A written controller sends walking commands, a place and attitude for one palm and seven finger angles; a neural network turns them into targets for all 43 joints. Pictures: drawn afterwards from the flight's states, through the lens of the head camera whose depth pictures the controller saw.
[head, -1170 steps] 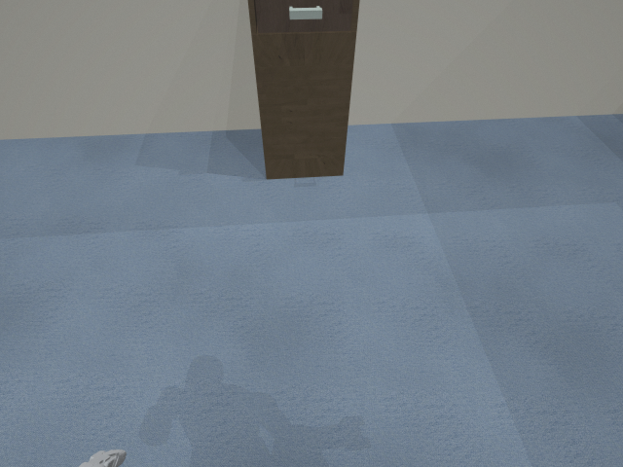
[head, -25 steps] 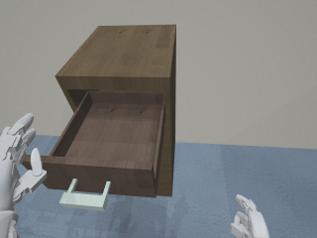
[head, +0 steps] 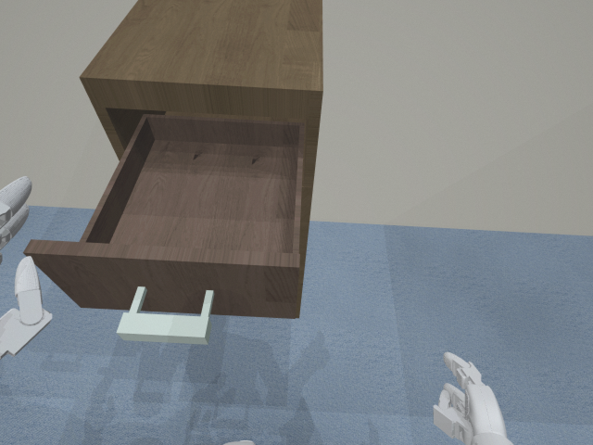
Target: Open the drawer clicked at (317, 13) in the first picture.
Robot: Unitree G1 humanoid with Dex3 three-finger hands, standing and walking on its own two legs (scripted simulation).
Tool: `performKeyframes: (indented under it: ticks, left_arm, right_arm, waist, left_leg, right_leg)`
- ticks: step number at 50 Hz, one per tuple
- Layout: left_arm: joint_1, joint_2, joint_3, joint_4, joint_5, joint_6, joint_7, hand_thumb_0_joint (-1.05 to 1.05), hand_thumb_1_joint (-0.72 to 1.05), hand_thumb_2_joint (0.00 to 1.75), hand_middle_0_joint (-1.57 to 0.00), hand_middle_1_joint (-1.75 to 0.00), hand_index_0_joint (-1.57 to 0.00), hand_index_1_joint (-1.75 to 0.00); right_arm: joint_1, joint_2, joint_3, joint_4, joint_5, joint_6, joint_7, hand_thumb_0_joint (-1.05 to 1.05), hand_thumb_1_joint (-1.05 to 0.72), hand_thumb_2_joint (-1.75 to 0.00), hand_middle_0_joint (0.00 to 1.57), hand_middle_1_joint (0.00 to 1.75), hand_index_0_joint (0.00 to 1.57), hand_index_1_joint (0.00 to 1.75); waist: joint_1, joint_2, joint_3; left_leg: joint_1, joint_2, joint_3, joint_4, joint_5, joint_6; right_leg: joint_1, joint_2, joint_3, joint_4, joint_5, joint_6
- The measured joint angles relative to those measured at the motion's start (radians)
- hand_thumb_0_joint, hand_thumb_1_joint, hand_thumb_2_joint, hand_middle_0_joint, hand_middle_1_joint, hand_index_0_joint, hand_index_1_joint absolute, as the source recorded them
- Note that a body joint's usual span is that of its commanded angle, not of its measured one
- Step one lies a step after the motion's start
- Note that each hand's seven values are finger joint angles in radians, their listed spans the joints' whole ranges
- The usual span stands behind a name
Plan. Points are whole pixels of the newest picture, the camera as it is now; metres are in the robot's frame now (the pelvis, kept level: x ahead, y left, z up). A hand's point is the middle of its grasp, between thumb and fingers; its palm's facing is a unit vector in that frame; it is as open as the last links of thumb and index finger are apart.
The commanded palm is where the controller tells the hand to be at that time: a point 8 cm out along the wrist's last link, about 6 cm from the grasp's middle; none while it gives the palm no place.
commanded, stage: step back with the hand held close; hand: left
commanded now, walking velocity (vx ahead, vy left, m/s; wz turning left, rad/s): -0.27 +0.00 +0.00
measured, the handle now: (170, 312) +0.28 +0.19 +0.01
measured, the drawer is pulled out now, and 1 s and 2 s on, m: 0.29 0.29 0.29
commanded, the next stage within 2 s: stop stepping back and stand still in 0.80 s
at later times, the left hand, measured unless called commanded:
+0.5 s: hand out of the picture +0.14 +0.26 +0.19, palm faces +0.37 -0.81 -0.45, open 7.4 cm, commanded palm +0.06 +0.30 +0.20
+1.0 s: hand out of the picture +0.04 +0.23 +0.18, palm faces +0.23 -0.87 -0.44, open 7.4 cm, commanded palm -0.04 +0.29 +0.20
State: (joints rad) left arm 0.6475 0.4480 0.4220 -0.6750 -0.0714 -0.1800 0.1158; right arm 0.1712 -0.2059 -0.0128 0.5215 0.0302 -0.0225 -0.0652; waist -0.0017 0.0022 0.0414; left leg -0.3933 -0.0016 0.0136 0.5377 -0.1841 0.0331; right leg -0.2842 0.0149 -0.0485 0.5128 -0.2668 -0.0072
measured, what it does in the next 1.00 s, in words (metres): walks backwards: right foot, then left foot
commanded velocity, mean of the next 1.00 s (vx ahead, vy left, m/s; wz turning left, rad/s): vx -0.29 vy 0.00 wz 0.01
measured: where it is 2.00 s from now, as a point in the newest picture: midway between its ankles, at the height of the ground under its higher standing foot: outside the picture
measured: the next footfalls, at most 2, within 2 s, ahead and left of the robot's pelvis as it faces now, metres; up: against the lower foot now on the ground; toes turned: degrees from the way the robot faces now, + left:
right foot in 0.70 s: -0.15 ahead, -0.12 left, +0.00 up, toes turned -5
left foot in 0.86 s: -0.03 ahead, +0.09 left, +0.00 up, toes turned -2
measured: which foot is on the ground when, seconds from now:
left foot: down 0.00-0.70, up 0.72-0.84, down 0.86-1.00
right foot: down 0.00-0.40, up 0.42-0.68, down 0.70-0.86, up 0.88-1.00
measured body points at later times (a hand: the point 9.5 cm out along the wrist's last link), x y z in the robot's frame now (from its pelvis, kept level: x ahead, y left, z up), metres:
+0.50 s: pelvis -0.07 +0.02 -0.01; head -0.03 +0.06 +0.44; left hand +0.11 +0.30 +0.21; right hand +0.11 -0.21 -0.08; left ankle +0.06 +0.10 -0.73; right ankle -0.07 -0.12 -0.69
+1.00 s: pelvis -0.19 +0.01 +0.00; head -0.13 +0.05 +0.44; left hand +0.02 +0.27 +0.20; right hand +0.00 -0.22 -0.06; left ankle -0.07 +0.09 -0.73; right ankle -0.21 -0.12 -0.67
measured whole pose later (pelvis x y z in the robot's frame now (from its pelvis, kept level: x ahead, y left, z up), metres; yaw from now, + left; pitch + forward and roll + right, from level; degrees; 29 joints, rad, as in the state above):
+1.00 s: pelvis -0.19 +0.01 +0.00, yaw -4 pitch +0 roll -3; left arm 0.58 0.45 0.43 -0.73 -0.08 -0.21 0.12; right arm 0.12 -0.17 0.01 0.57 0.01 -0.13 -0.01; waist -0.02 -0.05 0.10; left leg -0.42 0.01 0.03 0.51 -0.10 0.06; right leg -0.47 0.04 0.01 1.03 -0.50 0.02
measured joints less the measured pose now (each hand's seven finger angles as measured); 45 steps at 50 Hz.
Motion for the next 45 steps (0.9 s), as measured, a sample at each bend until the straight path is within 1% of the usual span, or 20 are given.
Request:
performKeyframes:
  ticks: [10,16,18,20,23,25,27,30,32,34,35,36,37,39,40,41,42,43,44,45]
  left_arm:
    - [-0.021,-0.031,0.001,-0.014,0.012,-0.028,0.015,0.02,0.89,0.9,-0.21,-0.3,-0.21,-0.3]
    - [-0.043,-0.051,-0.021,-0.032,0.015,-0.034,0.032,0.02,0.89,0.9,-0.21,-0.3,-0.21,-0.3]
    - [-0.055,-0.051,-0.027,-0.041,0.015,-0.033,0.035,0.02,0.89,0.9,-0.21,-0.3,-0.21,-0.3]
    - [-0.062,-0.041,-0.02,-0.049,0.014,-0.036,0.035,0.02,0.89,0.9,-0.21,-0.3,-0.21,-0.3]
    - [-0.076,-0.011,0.017,-0.036,0.021,-0.044,0.036,0.02,0.89,0.9,-0.22,-0.3,-0.21,-0.3]
    - [-0.084,0.004,0.038,-0.033,0.019,-0.049,0.039,0.02,0.89,0.9,-0.21,-0.3,-0.21,-0.3]
    - [-0.074,0.008,0.049,-0.043,0.013,-0.056,0.041,0.02,0.89,0.9,-0.21,-0.3,-0.21,-0.3]
    - [-0.057,0.006,0.043,-0.062,0.003,-0.066,0.032,0.02,0.89,0.9,-0.21,-0.3,-0.21,-0.3]
    - [-0.054,0.012,0.035,-0.067,-0.004,-0.069,0.021,0.02,0.89,0.9,-0.21,-0.3,-0.21,-0.3]
    - [-0.055,0.028,0.038,-0.067,-0.014,-0.073,0.007,0.02,0.89,0.9,-0.21,-0.3,-0.21,-0.3]
    - [-0.062,0.029,0.035,-0.061,-0.016,-0.08,-0.002,0.02,0.89,0.9,-0.21,-0.3,-0.21,-0.3]
    - [-0.068,0.022,0.022,-0.053,-0.017,-0.084,-0.011,0.02,0.89,0.9,-0.21,-0.3,-0.21,-0.3]
    - [-0.066,0.019,0.008,-0.048,-0.018,-0.085,-0.017,0.02,0.89,0.9,-0.21,-0.3,-0.21,-0.3]
    - [-0.045,0.009,-0.005,-0.042,-0.006,-0.083,-0.023,0.02,0.89,0.9,-0.22,-0.3,-0.21,-0.3]
    - [-0.032,-0.001,-0.004,-0.038,0.001,-0.08,-0.022,0.02,0.89,0.9,-0.22,-0.3,-0.22,-0.3]
    - [-0.025,-0.011,-0.002,-0.033,0.005,-0.075,-0.02,0.01,0.88,0.9,-0.22,-0.3,-0.22,-0.3]
    - [-0.021,-0.022,0.0,-0.031,0.003,-0.068,-0.017,0.01,0.88,0.9,-0.22,-0.3,-0.22,-0.3]
    - [-0.019,-0.027,0.001,-0.037,0.001,-0.058,-0.012,0.01,0.88,0.9,-0.22,-0.3,-0.22,-0.3]
    - [-0.039,-0.017,0.006,-0.033,-0.002,-0.054,-0.008,0.01,0.88,0.9,-0.22,-0.3,-0.22,-0.3]
    - [-0.065,-0.006,0.008,-0.021,-0.003,-0.057,-0.006,0.02,0.89,0.9,-0.22,-0.3,-0.21,-0.3]
  right_arm:
    - [0.009,0.018,0.031,0.001,-0.008,-0.054,0.014,0.02,-0.9,-0.9,0.21,0.3,0.2,0.3]
    - [0.02,0.01,0.024,0.035,-0.015,-0.06,0.018,0.02,-0.9,-0.9,0.21,0.3,0.2,0.3]
    - [0.019,0.002,0.017,0.052,-0.017,-0.054,0.016,0.02,-0.9,-0.9,0.21,0.3,0.2,0.3]
    - [0.021,-0.003,0.012,0.056,-0.016,-0.049,0.012,0.02,-0.9,-0.9,0.21,0.3,0.2,0.3]
    - [0.016,0.013,0.005,0.055,-0.025,-0.061,0.009,0.02,-0.9,-0.9,0.21,0.29,0.2,0.3]
    - [0.015,0.028,0.005,0.057,-0.032,-0.081,0.018,0.02,-0.9,-0.9,0.2,0.29,0.2,0.3]
    - [0.012,0.039,0.013,0.062,-0.035,-0.097,0.031,0.02,-0.9,-0.9,0.2,0.29,0.2,0.3]
    - [0.007,0.049,0.03,0.069,-0.039,-0.111,0.046,0.02,-0.9,-0.9,0.21,0.29,0.2,0.3]
    - [0.003,0.051,0.039,0.069,-0.041,-0.114,0.052,0.02,-0.9,-0.9,0.21,0.3,0.2,0.3]
    - [-0.007,0.051,0.044,0.064,-0.042,-0.114,0.057,0.02,-0.9,-0.9,0.21,0.3,0.2,0.3]
    - [-0.02,0.045,0.044,0.067,-0.038,-0.111,0.057,0.01,-0.9,-0.9,0.21,0.3,0.2,0.3]
    - [-0.032,0.036,0.042,0.08,-0.034,-0.104,0.055,0.01,-0.9,-0.9,0.21,0.3,0.2,0.3]
    - [-0.033,0.032,0.039,0.095,-0.026,-0.094,0.052,0.01,-0.9,-0.9,0.21,0.3,0.2,0.3]
    - [-0.02,0.036,0.033,0.116,-0.014,-0.067,0.04,0.02,-0.9,-0.9,0.21,0.3,0.2,0.3]
    - [-0.014,0.038,0.035,0.118,-0.012,-0.052,0.031,0.02,-0.9,-0.9,0.21,0.3,0.2,0.3]
    - [-0.01,0.037,0.04,0.114,-0.01,-0.04,0.021,0.02,-0.9,-0.9,0.21,0.3,0.2,0.3]
    - [-0.008,0.027,0.044,0.101,-0.008,-0.033,0.014,0.02,-0.9,-0.9,0.21,0.3,0.2,0.3]
    - [-0.007,0.012,0.041,0.08,-0.01,-0.035,0.013,0.02,-0.9,-0.9,0.21,0.3,0.2,0.3]
    - [-0.02,0.016,0.028,0.079,-0.012,-0.047,0.016,0.02,-0.9,-0.9,0.21,0.3,0.2,0.3]
    - [-0.037,0.026,0.019,0.082,-0.014,-0.06,0.022,0.02,-0.9,-0.9,0.21,0.29,0.2,0.3]
  waist:
    - [0.014,0.006,0.005]
    - [0.007,0.0,0.006]
    - [0.001,-0.006,0.012]
    - [-0.003,-0.008,0.016]
    - [-0.006,-0.014,0.025]
    - [-0.009,-0.014,0.025]
    - [-0.004,-0.015,0.018]
    - [0.003,-0.013,0.0]
    - [0.004,-0.01,-0.009]
    - [0.008,-0.014,-0.013]
    - [0.011,-0.004,-0.004]
    - [0.007,0.018,0.01]
    - [0.005,0.02,0.011]
    - [0.007,-0.011,-0.009]
    - [0.002,-0.03,-0.019]
    - [-0.004,-0.042,-0.024]
    - [-0.007,-0.039,-0.023]
    - [-0.004,-0.016,-0.02]
    - [-0.003,-0.028,-0.002]
    - [0.006,-0.051,0.024]
  left_leg:
    - [-0.067,0.008,-0.008,0.057,0.014,0.007]
    - [-0.105,0.004,-0.018,0.133,-0.107,-0.014]
    - [-0.103,0.0,-0.017,0.134,-0.079,-0.012]
    - [-0.099,0.005,-0.009,0.115,0.025,0.011]
    - [-0.103,0.012,0.002,0.096,0.049,0.034]
    - [-0.103,0.018,0.001,0.056,0.072,0.035]
    - [-0.104,0.03,0.006,0.015,0.105,0.031]
    - [-0.113,0.048,0.014,-0.041,0.15,0.024]
    - [-0.127,0.052,0.015,-0.073,0.183,0.017]
    - [-0.15,0.048,0.02,-0.08,0.207,0.008]
    - [-0.17,0.052,0.018,-0.051,0.187,-0.002]
    - [-0.185,0.057,0.0,0.012,0.096,-0.02]
    - [-0.198,0.041,-0.016,0.12,-0.016,-0.036]
    - [-0.197,-0.003,-0.016,0.319,-0.189,-0.048]
    - [-0.171,-0.017,-0.006,0.335,-0.232,-0.05]
    - [-0.124,-0.025,0.004,0.269,-0.219,-0.052]
    - [-0.064,-0.018,0.011,0.148,-0.089,-0.049]
    - [-0.017,0.004,0.005,0.047,0.069,-0.016]
    - [-0.015,-0.003,0.014,0.029,0.073,0.018]
    - [-0.016,-0.012,0.028,0.027,0.054,0.034]
  right_leg:
    - [-0.06,0.005,-0.013,0.049,0.02,0.003]
    - [-0.072,0.002,-0.022,0.061,0.031,0.001]
    - [-0.074,-0.003,-0.021,0.079,0.026,0.007]
    - [-0.085,-0.003,-0.02,0.104,0.012,0.013]
    - [-0.142,0.023,0.026,0.293,-0.152,0.012]
    - [-0.158,0.039,0.045,0.416,-0.2,0.011]
    - [-0.141,0.04,0.043,0.447,-0.225,0.013]
    - [-0.066,0.034,0.028,0.351,-0.253,0.008]
    - [0.006,0.034,0.016,0.216,-0.25,-0.003]
    - [0.092,0.027,0.003,0.033,-0.175,-0.022]
    - [0.114,0.029,-0.005,-0.023,-0.122,-0.025]
    - [0.122,0.04,-0.015,-0.03,-0.097,-0.016]
    - [0.123,0.037,-0.017,-0.024,-0.09,-0.007]
    - [0.117,0.01,-0.005,-0.01,-0.094,0.005]
    - [0.114,-0.004,0.0,-0.009,-0.092,0.009]
    - [0.102,-0.016,-0.001,0.004,-0.086,0.011]
    - [0.077,-0.018,-0.011,0.042,-0.075,0.015]
    - [0.032,-0.005,-0.023,0.112,-0.067,0.019]
    - [-0.019,-0.007,0.002,0.207,-0.12,0.016]
    - [-0.07,-0.004,0.043,0.31,-0.182,0.012]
